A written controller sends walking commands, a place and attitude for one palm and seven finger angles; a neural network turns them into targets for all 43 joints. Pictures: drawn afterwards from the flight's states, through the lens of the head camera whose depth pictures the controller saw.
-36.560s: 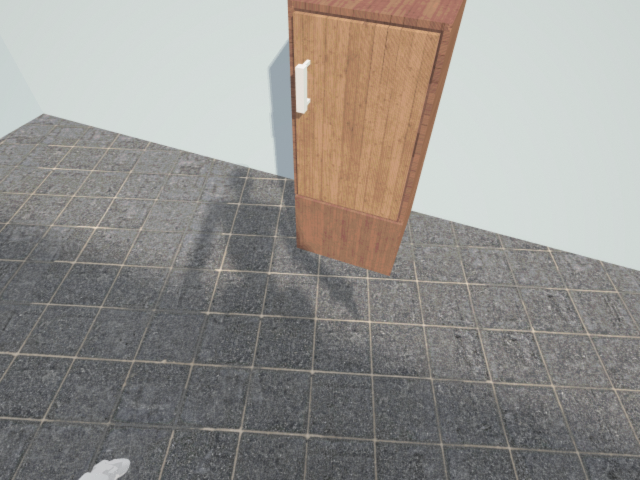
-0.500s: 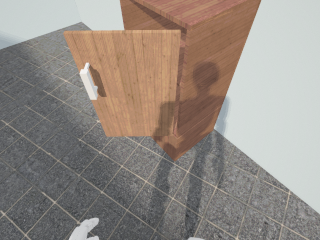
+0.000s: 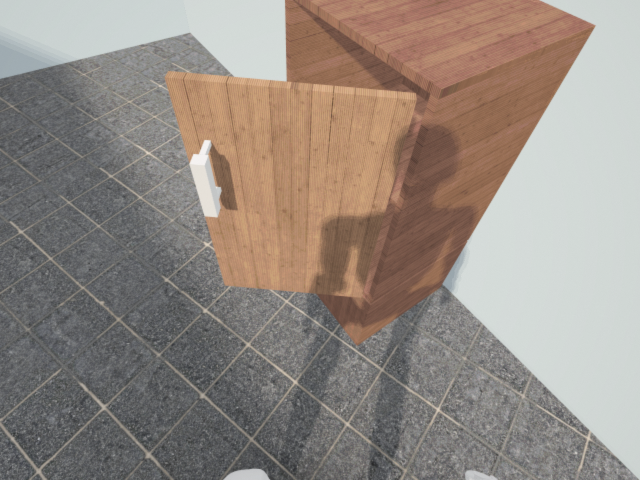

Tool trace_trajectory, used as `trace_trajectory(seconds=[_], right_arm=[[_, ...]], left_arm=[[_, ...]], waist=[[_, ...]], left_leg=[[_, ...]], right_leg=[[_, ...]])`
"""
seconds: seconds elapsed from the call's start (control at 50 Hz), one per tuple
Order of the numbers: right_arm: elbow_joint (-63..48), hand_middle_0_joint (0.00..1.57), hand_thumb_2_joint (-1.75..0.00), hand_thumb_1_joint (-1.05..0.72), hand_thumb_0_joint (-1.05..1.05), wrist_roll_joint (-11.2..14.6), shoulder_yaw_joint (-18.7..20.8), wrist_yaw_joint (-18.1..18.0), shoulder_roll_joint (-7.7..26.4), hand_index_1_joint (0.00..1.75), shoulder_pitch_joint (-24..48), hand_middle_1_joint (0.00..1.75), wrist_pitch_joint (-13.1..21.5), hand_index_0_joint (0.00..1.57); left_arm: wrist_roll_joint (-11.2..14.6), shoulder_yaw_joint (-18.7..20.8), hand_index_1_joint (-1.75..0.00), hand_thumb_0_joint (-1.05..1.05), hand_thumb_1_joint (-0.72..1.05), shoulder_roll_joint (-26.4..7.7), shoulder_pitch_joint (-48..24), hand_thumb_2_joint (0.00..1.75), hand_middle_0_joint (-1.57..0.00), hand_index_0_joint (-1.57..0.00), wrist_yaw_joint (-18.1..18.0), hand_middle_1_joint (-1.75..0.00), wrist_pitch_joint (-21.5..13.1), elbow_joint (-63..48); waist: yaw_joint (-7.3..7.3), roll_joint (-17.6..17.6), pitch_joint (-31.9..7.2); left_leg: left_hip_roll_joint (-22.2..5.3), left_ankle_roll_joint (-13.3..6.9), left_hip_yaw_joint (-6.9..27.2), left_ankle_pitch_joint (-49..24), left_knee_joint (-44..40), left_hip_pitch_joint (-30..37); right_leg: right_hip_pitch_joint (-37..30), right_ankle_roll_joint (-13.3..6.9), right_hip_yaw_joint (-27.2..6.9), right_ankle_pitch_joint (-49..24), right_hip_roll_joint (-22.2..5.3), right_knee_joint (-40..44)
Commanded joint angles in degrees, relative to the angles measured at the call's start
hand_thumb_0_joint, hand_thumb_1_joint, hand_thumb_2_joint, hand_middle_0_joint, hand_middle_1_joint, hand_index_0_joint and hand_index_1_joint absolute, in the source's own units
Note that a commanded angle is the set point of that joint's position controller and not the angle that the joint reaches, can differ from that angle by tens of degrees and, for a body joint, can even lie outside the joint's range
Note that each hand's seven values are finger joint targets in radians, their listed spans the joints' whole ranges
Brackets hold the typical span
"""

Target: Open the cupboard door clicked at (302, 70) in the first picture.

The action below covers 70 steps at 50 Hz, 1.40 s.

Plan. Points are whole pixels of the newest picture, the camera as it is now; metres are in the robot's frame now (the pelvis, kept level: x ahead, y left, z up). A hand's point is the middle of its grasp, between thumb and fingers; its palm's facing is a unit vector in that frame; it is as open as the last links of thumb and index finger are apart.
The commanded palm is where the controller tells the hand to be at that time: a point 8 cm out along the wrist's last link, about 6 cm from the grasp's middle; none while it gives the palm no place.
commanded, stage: come to a stop and stand still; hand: left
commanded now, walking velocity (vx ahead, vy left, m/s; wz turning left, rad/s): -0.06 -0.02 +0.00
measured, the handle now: (209, 179) +0.56 +0.25 -0.01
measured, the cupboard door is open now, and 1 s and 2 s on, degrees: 50 50 50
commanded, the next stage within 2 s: look again from close up in 0.64 s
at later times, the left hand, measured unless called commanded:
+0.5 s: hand out of the picture +0.00 +0.13 -0.17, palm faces +0.05 -0.98 -0.19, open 7.2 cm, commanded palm none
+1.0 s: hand out of the picture -0.02 +0.16 -0.17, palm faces +0.05 -0.98 -0.21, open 7.4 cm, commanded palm none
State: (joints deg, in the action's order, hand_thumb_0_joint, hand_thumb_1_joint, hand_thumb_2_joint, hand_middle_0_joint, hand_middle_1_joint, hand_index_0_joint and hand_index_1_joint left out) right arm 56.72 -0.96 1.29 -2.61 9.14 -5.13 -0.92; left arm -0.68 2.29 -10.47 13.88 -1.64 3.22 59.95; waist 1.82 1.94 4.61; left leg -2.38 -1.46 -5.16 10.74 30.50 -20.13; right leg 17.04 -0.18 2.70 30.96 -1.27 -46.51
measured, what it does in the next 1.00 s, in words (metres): steps on the spot: right foot, then left foot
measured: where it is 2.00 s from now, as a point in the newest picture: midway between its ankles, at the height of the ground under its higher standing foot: outside the picture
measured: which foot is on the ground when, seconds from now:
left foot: down 0.00-0.16, up 0.18-0.32, down 0.34-1.00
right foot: up 0.00-0.12, down 0.14-1.00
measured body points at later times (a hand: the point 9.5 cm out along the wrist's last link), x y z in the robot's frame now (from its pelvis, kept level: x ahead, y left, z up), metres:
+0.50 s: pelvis -0.03 -0.05 +0.01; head -0.02 -0.04 +0.46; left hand +0.00 +0.18 -0.15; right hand -0.03 -0.28 -0.15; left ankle -0.02 +0.09 -0.73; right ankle -0.05 -0.14 -0.73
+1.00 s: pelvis -0.04 -0.03 +0.00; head -0.06 -0.02 +0.45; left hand -0.02 +0.21 -0.16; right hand +0.00 -0.27 -0.14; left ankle -0.02 +0.09 -0.73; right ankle -0.05 -0.14 -0.73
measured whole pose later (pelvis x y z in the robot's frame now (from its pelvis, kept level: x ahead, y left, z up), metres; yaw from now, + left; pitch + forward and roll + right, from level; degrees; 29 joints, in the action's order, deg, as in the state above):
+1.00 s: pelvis -0.04 -0.03 +0.00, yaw +1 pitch -3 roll -1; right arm 58.6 -0.8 1.2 -1.7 10.9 -15.2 0.1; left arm -1.2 0.6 -10.7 17.8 -2.4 -0.1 58.6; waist -0.3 0.5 -0.1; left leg -1.2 -0.4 -1.1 15.3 32.2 -14.3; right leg 10.0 -0.8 3.8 17.5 -0.1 -30.0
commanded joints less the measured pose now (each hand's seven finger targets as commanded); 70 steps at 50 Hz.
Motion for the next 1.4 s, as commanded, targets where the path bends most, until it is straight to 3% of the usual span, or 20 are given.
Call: trace_trajectory(seconds=[0.0, 0.04, 0.08, 0.1, 0.12, 0.14, 0.16, 0.22, 0.28, 0.32, 0.36, 0.42, 0.52, 0.7, 0.72, 0.74, 0.78, 0.86, 0.94, 1.38], right_arm=[[-1.41, 0.2, -0.9, -0.9, 0.0, -0.56, 3.69, -0.77, 12.84, 0.3, -6.44, 0.3, -0.37, 0.2], [-1.85, 0.2, -0.9, -0.9, 0.0, -0.42, 3.71, -0.42, 12.33, 0.3, -4.82, 0.3, -0.38, 0.2], [-2.13, 0.2, -0.9, -0.9, 0.0, 0.23, 3.63, 0.06, 10.75, 0.3, -4.17, 0.3, -0.76, 0.2], [-2.63, 0.2, -0.9, -0.9, 0.0, 0.71, 3.39, 0.48, 7.68, 0.3, -4.59, 0.3, -1.11, 0.2], [-3.54, 0.2, -0.9, -0.9, 0.0, 0.72, 2.65, 1.22, 5.15, 0.3, -3.57, 0.3, -1.44, 0.2], [-3.5, 0.2, -0.9, -0.9, 0.0, 0.47, 2.71, 1.72, 5.69, 0.3, -2.03, 0.3, -1.73, 0.2], [-3.06, 0.2, -0.9, -0.9, 0.0, 0.28, 2.87, 2.01, 4.71, 0.3, -1.71, 0.3, -1.75, 0.2], [-0.02, 0.2, -0.9, -0.9, 0.0, 0.38, 2.35, 1.56, 4.19, 0.3, -4.72, 0.3, -1.66, 0.2], [2.73, 0.2, -0.9, -0.9, 0.0, 0.51, 1.61, 1.41, 3.34, 0.3, -8.22, 0.3, -0.58, 0.2], [4.11, 0.2, -0.9, -0.9, 0.0, 0.32, 1.27, 0.86, 5.39, 0.3, -9.23, 0.3, 0.91, 0.2], [4.57, 0.2, -0.9, -0.9, 0.0, 0.09, 0.99, 0.37, 6.52, 0.3, -9.1, 0.3, 0.91, 0.2], [6.16, 0.2, -0.9, -0.9, 0.0, 0.16, 0.45, 0.15, 5.26, 0.3, -9.69, 0.3, 0.83, 0.2], [7.1, 0.2, -0.9, -0.9, 0.0, 0.06, 0.23, 0.29, 4.69, 0.3, -11.29, 0.3, 0.68, 0.2], [8.07, 0.2, -0.9, -0.9, 0.0, -0.04, -0.1, 0.37, 3.68, 0.3, -13.77, 0.3, 0.76, 0.2], [0.65, 0.2, -0.9, -0.9, 0.0, -0.04, -0.12, 1.47, 11.07, 0.3, -9.61, 0.3, 1.99, 0.2], [-0.68, 0.2, -0.9, -0.9, 0.0, -0.35, 1.1, 0.94, 9.29, 0.3, -10.2, 0.3, 2.92, 0.2], [0.46, 0.2, -0.9, -0.9, 0.0, -0.21, 1.12, 0.3, 7.56, 0.3, -12.47, 0.3, 3.28, 0.2], [-0.62, 0.2, -0.9, -0.9, 0.0, -0.19, 1.0, 0.6, 5.62, 0.3, -13.35, 0.3, 2.17, 0.2], [-0.86, 0.2, -0.9, -0.9, 0.0, -0.07, 0.93, 0.81, 7.14, 0.3, -12.1, 0.3, 2.16, 0.2], [0.55, 0.2, -0.9, -0.9, 0.0, 0.06, 1.03, 1.83, 8.59, 0.3, -11.67, 0.3, 1.32, 0.2]], left_arm=[[-0.04, 1.18, -0.3, 0.0, 0.9, -3.42, 4.15, 0.9, -0.2, -0.2, 0.14, -0.3, -0.68, -3.68], [-0.1, 1.08, -0.3, 0.0, 0.9, -2.83, 6.25, 0.9, -0.2, -0.2, 0.29, -0.3, -1.12, -3.5], [-0.57, 1.3, -0.3, 0.0, 0.9, -3.71, 9.2, 0.9, -0.2, -0.2, 0.15, -0.3, -1.67, -2.76], [-1.12, 1.63, -0.3, 0.0, 0.9, -7.14, 8.34, 0.9, -0.2, -0.2, -0.08, -0.3, -2.09, -3.17], [-1.12, 1.71, -0.3, 0.0, 0.9, -10.09, 5.06, 0.9, -0.2, -0.2, -0.14, -0.3, -2.55, -3.97], [-0.82, 1.23, -0.3, 0.0, 0.9, -10.07, 2.71, 0.9, -0.2, -0.2, -0.09, -0.3, -2.77, -4.93], [-1.04, 0.93, -0.3, 0.0, 0.9, -9.3, 0.57, 0.9, -0.2, -0.2, -0.05, -0.3, -2.87, -5.34], [-0.47, 0.42, -0.3, 0.0, 0.9, -6.94, -0.78, 0.9, -0.2, -0.2, -0.31, -0.3, -3.48, -3.9], [-0.14, 0.27, -0.3, 0.0, 0.9, -7.1, 0.37, 0.9, -0.2, -0.2, -0.25, -0.3, -3.85, -2.55], [0.49, -0.22, -0.3, 0.0, 0.9, -4.95, 2.84, 0.9, -0.2, -0.2, -0.14, -0.3, -3.96, -1.55], [0.44, -0.41, -0.3, 0.0, 0.9, -4.37, 3.18, 0.9, -0.2, -0.2, -0.39, -0.3, -3.82, -1.07], [0.59, -0.24, -0.3, 0.0, 0.9, -5.28, 2.27, 0.9, -0.2, -0.2, -0.15, -0.3, -3.55, 0.44], [0.5, -0.56, -0.3, 0.0, 0.9, -4.8, 2.08, 0.9, -0.2, -0.2, 0.03, -0.3, -3.52, 1.58], [0.56, -0.94, -0.3, 0.0, 0.9, -3.64, 3.74, 0.9, -0.2, -0.2, -0.09, -0.3, -3.82, 2.98], [-0.93, -1.68, -0.3, 0.0, 0.9, -13.61, 4.11, 0.9, -0.2, -0.2, -0.51, -0.3, -5.73, -2.25], [-0.45, 0.32, -0.3, 0.0, 0.9, -10.34, 4.55, 0.9, -0.2, -0.2, -0.96, -0.3, -6.03, -2.45], [-0.36, 0.05, -0.3, 0.0, 0.9, -9.53, 4.86, 0.9, -0.2, -0.2, -1.0, -0.3, -6.15, -2.47], [-0.42, -0.2, -0.3, 0.0, 0.9, -7.06, 5.26, 0.9, -0.2, -0.2, -1.02, -0.3, -4.8, -3.95], [-0.44, -0.73, -0.3, 0.0, 0.9, -6.56, 5.84, 0.9, -0.2, -0.2, -1.01, -0.3, -4.37, -4.47], [-1.0, -1.55, -0.3, 0.0, 0.9, -4.67, 9.83, 0.9, -0.2, -0.2, -0.52, -0.3, -3.64, -2.24]], waist=[[-2.44, -10.26, -11.23], [-1.31, -9.92, -12.27], [0.06, -4.63, -11.11], [-0.56, 6.35, -8.43], [-1.28, 14.9, -4.51], [-0.71, 10.27, -3.23], [-1.7, 6.47, -2.57], [-2.74, 9.48, -1.49], [-3.01, 4.39, -2.09], [-1.41, -2.92, -4.7], [-0.98, -1.76, -3.85], [-1.04, -7.1, -3.31], [-1.35, -2.01, -1.0], [-1.77, 0.29, 0.8], [-2.87, -0.65, 6.2], [-1.81, -2.65, -3.6], [-2.5, -1.76, -10.62], [-2.81, 3.29, -5.09], [-2.22, -2.78, -0.95], [-1.43, -2.8, -0.59]], left_leg=[[-16.84, -10.34, 13.2, -29.15, -8.14, 12.92], [-14.72, -8.46, 11.36, -22.47, -7.38, 10.75], [-9.67, -4.18, 8.69, -7.81, -3.57, 5.14], [-3.96, -0.52, 5.2, 4.01, 1.55, -0.4], [0.99, 2.38, 1.93, 13.36, 5.09, -1.88], [0.97, 2.43, 3.95, 16.93, 11.04, 0.81], [1.47, 2.21, 4.5, 15.8, 14.48, 0.62], [0.55, 2.39, 4.46, 11.75, 13.12, 1.33], [0.79, 2.47, 3.94, 2.04, -1.78, 7.83], [-4.89, 0.08, 10.29, -14.19, -6.43, 11.82], [-5.84, -0.17, 9.65, -10.34, -6.9, 8.54], [-4.06, 1.08, 7.96, -7.26, -7.7, 8.72], [-3.28, 1.51, 7.24, -1.0, -9.94, 8.29], [-2.62, 1.46, 6.59, -0.07, -10.54, 8.7], [-1.38, 0.53, 8.49, -6.91, -5.24, 6.86], [-1.88, 0.0, 7.06, -2.75, -1.98, 7.16], [-0.93, -0.05, 6.86, -4.64, -0.32, 7.58], [-0.67, -0.27, 5.89, -1.75, -0.52, 5.27], [-2.84, -1.0, 7.83, -7.14, -3.1, 5.77], [-3.83, -1.2, 12.0, 17.78, -15.64, 0.65]], right_leg=[[3.57, 0.44, -1.76, 0.69, -0.45, -3.61], [-1.19, 0.46, -0.38, -4.64, -0.26, 5.77], [-8.31, 0.37, -1.07, -17.22, -0.69, 21.51], [-8.61, -2.07, -11.57, -18.8, -7.86, 29.06], [-2.95, -6.27, -17.64, -19.78, -15.76, 32.43], [2.59, -9.5, -17.08, -17.36, -18.34, 33.92], [3.43, -9.83, -15.05, -19.84, -16.05, 32.43], [-0.45, -8.92, -9.83, -34.9, -12.57, 27.86], [-2.95, -5.88, -7.38, -34.68, -9.81, 23.45], [-3.82, -2.15, -5.09, -29.08, -5.33, 21.23], [-7.31, -1.48, -5.74, -25.04, -4.57, 25.17], [-8.7, -2.24, -6.08, -25.86, -5.06, 25.77], [-7.51, -2.33, -6.12, -17.98, -4.75, 29.33], [-5.56, -2.3, -6.6, -14.78, -5.05, 30.95], [-2.38, -2.14, -5.2, -29.16, -4.39, 27.87], [-5.57, -2.3, -7.85, -29.57, -7.64, 24.56], [-10.56, -3.95, -8.24, -37.3, -8.87, 23.4], [-5.91, -3.88, -7.17, -27.14, -7.46, 24.35], [-2.97, -2.68, -4.92, -24.21, -4.48, 22.6], [-5.17, -0.01, -3.02, -12.44, -3.35, 24.47]])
